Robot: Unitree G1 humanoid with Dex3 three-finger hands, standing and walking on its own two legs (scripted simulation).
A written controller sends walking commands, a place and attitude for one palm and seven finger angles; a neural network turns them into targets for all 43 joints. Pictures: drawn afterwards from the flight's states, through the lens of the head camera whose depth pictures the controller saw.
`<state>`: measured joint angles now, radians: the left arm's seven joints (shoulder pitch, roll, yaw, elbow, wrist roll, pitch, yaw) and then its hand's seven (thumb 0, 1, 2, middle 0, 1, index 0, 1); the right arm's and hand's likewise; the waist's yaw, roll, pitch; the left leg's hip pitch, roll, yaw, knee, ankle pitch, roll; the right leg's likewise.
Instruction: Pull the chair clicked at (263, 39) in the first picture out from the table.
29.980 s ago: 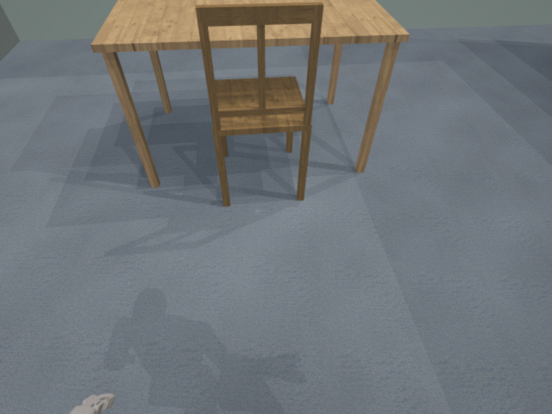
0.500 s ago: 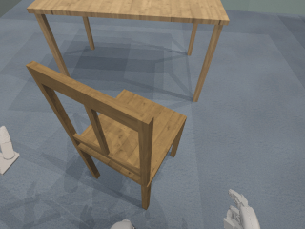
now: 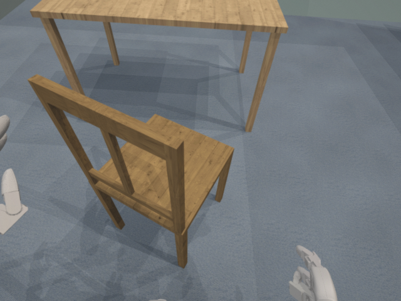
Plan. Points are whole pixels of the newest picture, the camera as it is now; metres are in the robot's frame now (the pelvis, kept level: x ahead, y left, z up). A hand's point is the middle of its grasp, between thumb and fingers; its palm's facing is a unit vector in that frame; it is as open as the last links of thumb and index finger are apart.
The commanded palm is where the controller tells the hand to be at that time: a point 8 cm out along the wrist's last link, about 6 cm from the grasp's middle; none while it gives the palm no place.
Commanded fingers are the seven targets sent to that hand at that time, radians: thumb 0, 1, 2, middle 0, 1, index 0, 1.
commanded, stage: step back with the hand held close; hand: left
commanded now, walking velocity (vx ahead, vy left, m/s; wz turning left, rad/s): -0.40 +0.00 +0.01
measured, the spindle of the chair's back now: (119, 164) +0.45 +0.25 -0.08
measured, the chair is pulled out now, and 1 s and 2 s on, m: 0.67 0.67 0.67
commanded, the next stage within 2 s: stop stepping back and stand still in 0.18 s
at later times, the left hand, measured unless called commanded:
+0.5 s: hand out of the picture +0.05 +0.20 +0.16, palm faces +0.45 -0.76 -0.48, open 7.4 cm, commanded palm +0.00 +0.23 +0.18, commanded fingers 0.00 0.90 0.90 -0.20 -0.30 -0.20 -0.30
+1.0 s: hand out of the picture -0.02 +0.21 +0.15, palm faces +0.54 -0.74 -0.40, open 7.4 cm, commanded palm -0.08 +0.23 +0.18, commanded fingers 0.00 0.90 0.90 -0.20 -0.30 -0.20 -0.30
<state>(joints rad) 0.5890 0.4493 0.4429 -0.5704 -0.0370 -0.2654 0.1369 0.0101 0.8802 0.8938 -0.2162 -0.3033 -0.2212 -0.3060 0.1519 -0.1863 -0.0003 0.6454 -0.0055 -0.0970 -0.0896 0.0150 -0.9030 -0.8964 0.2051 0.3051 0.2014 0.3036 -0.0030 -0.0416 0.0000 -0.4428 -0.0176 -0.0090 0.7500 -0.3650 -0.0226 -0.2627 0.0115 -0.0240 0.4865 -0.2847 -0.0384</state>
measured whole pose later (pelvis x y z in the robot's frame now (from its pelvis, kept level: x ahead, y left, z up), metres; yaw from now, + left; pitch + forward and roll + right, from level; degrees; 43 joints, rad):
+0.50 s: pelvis -0.13 -0.07 +0.00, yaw +0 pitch +0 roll +4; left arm 0.60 0.40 0.43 -0.42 -0.05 -0.20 0.16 0.01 0.88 0.89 -0.21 -0.30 -0.22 -0.31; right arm 0.26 -0.20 0.00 0.66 0.00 -0.09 -0.08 0.02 -0.90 -0.90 0.20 0.31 0.20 0.30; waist -0.01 -0.05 -0.04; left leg -0.42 -0.02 0.03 0.95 -0.38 -0.02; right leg -0.33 -0.04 -0.05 0.51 -0.20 -0.05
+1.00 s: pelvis -0.20 -0.08 +0.00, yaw +4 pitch -2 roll +1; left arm 0.48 0.34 0.40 -0.30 -0.02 -0.22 0.14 0.01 0.89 0.90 -0.21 -0.30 -0.21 -0.30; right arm 0.26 -0.18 0.01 0.70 0.00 -0.09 -0.05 0.02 -0.90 -0.90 0.20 0.30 0.20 0.30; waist 0.01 0.00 -0.04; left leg -0.36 -0.01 0.05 0.87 -0.38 0.02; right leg -0.27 0.00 -0.09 0.51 -0.22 -0.06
